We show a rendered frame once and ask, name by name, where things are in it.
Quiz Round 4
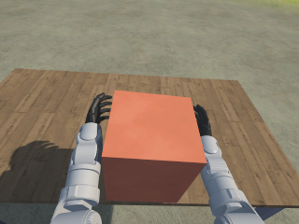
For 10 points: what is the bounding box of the right robot forearm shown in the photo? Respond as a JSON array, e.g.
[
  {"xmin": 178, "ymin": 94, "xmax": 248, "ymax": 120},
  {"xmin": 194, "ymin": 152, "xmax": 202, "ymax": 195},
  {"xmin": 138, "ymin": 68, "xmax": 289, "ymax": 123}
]
[{"xmin": 200, "ymin": 135, "xmax": 265, "ymax": 224}]

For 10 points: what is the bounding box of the carton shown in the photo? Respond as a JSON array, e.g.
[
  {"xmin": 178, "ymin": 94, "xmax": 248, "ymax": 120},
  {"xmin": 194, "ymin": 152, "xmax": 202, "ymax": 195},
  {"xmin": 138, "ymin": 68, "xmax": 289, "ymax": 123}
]
[{"xmin": 101, "ymin": 90, "xmax": 207, "ymax": 203}]

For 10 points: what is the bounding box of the table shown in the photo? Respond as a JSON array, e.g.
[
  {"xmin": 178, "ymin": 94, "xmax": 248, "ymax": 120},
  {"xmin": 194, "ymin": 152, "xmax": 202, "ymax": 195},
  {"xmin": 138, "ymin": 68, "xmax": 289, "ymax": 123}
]
[{"xmin": 0, "ymin": 68, "xmax": 299, "ymax": 224}]

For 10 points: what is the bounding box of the right robot hand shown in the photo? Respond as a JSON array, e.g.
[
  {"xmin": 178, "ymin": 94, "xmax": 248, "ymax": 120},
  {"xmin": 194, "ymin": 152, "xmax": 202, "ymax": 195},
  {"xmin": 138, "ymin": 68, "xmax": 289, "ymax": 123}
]
[{"xmin": 193, "ymin": 105, "xmax": 212, "ymax": 136}]

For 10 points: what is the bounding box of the left robot forearm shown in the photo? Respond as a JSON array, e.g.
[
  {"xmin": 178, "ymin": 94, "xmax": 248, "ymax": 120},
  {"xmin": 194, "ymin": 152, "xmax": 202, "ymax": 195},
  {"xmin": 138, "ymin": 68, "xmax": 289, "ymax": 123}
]
[{"xmin": 50, "ymin": 122, "xmax": 103, "ymax": 223}]

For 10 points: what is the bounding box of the right robot upper arm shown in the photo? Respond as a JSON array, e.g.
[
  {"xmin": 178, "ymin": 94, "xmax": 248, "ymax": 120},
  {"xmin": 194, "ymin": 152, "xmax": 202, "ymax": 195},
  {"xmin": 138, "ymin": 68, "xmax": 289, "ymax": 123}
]
[{"xmin": 214, "ymin": 213, "xmax": 264, "ymax": 224}]

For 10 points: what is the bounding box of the left robot upper arm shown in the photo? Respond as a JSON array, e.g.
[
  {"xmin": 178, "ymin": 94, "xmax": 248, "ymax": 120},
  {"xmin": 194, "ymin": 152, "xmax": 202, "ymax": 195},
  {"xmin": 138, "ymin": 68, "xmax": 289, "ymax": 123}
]
[{"xmin": 50, "ymin": 209, "xmax": 102, "ymax": 224}]

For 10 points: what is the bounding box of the left robot hand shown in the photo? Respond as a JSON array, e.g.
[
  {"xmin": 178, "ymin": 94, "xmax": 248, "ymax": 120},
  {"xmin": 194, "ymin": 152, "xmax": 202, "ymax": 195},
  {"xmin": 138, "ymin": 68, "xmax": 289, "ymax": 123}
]
[{"xmin": 85, "ymin": 92, "xmax": 112, "ymax": 124}]

